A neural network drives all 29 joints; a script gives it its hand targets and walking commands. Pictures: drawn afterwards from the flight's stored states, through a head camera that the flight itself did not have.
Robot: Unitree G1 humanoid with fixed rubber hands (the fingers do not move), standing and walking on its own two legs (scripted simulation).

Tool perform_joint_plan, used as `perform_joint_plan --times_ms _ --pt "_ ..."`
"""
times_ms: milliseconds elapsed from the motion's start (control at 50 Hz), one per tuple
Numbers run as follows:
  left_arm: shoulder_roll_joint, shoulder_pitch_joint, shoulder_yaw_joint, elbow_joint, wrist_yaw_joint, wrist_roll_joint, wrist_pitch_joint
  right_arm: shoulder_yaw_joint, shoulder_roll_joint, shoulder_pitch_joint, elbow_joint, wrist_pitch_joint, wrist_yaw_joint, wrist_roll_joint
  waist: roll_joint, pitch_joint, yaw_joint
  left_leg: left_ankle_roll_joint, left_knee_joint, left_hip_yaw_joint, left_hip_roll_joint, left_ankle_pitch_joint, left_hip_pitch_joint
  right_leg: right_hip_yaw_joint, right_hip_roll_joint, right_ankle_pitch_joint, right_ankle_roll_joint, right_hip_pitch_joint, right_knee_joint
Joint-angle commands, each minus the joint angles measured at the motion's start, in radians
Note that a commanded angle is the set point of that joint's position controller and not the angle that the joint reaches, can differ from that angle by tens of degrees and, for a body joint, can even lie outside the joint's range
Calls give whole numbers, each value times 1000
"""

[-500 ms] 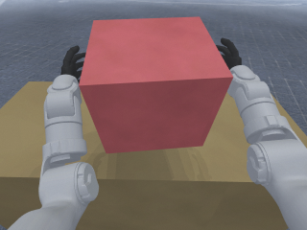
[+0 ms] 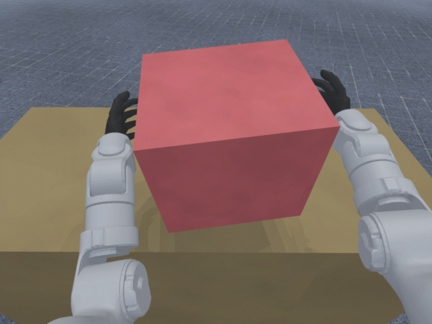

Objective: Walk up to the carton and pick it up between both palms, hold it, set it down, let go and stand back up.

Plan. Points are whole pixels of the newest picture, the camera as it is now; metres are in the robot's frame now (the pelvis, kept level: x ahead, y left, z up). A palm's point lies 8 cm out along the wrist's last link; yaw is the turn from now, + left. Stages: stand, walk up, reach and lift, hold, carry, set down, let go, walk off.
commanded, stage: set down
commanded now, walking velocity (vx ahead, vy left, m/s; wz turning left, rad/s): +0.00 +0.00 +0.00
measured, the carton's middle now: (225, 139) +0.45 -0.02 +0.13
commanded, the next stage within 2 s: none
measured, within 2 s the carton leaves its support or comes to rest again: rests again in 1.94 s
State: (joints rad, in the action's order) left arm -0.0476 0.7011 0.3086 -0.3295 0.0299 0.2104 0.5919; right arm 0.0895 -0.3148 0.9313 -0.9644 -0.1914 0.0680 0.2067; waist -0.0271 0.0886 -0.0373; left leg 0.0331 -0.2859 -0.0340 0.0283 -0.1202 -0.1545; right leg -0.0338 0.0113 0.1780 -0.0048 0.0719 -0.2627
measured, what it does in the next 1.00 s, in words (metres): stands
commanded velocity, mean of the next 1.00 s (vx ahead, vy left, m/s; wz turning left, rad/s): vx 0.00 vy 0.00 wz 0.00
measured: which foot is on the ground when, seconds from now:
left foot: down 0.00-1.00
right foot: down 0.00-1.00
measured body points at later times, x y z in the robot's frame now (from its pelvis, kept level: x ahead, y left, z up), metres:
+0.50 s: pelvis -0.01 +0.00 +0.00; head -0.03 +0.01 +0.45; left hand +0.39 +0.19 +0.16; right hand +0.42 -0.20 +0.18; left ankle +0.02 +0.14 -0.75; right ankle -0.02 -0.12 -0.75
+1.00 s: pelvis +0.00 -0.01 +0.00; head +0.00 -0.01 +0.45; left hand +0.40 +0.18 +0.12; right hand +0.43 -0.22 +0.15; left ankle +0.02 +0.14 -0.75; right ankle -0.02 -0.12 -0.75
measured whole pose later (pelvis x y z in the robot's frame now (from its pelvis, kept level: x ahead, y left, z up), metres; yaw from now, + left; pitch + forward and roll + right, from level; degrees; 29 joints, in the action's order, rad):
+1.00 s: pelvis +0.00 -0.01 +0.00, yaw -1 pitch +5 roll +0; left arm 0.01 0.65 0.34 -0.53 0.06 0.19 0.32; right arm 0.25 -0.27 0.85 -1.03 -0.02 0.12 0.00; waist -0.01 0.11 0.03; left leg 0.05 -0.24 -0.01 0.05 -0.08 -0.26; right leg 0.00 0.02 0.16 0.01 0.21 -0.28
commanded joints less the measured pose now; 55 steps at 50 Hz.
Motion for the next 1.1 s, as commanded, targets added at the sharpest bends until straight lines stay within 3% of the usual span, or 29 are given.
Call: perform_joint_plan --times_ms 0,140,280,380,520,640,840,1080 --pt "384 657 -295 132 -125 -111 -81 -176 489 659 317 54 126 34 -11 426 34 -9 -32 62 -57 286 230 87 37 -438 -59 -54 -27" --pt "363 652 -241 47 -151 -90 -110 -113 525 634 312 63 113 -60 -60 387 30 -42 22 81 -64 107 149 81 18 -383 -76 -56 -19" --pt "396 658 -253 -15 -148 -81 -149 -20 496 596 240 95 134 -134 -13 359 10 -21 33 84 -50 75 176 103 16 -258 -55 7 -3" --pt "431 648 -280 -17 -120 -85 -187 21 462 571 201 135 166 -155 35 382 14 7 18 79 -34 129 214 124 21 -211 -33 60 1" --pt "458 603 -305 0 -72 -85 -225 10 427 528 137 171 213 -149 46 412 38 25 -8 65 -20 227 250 135 29 -240 -20 96 -4" --pt "469 601 -319 33 -48 -102 -267 -37 454 527 150 203 225 -135 12 495 58 15 -30 64 -24 290 235 129 32 -378 -38 75 -33" --pt "443 568 -268 -47 -68 -86 -309 -57 506 503 151 220 195 -167 -62 470 70 -33 3 86 -42 200 115 102 15 -532 -81 -27 -64" --pt "479 579 -277 -88 -55 -72 -364 13 500 465 98 268 203 -226 -7 479 67 -10 1 93 -27 202 141 122 16 -428 -54 43 -50"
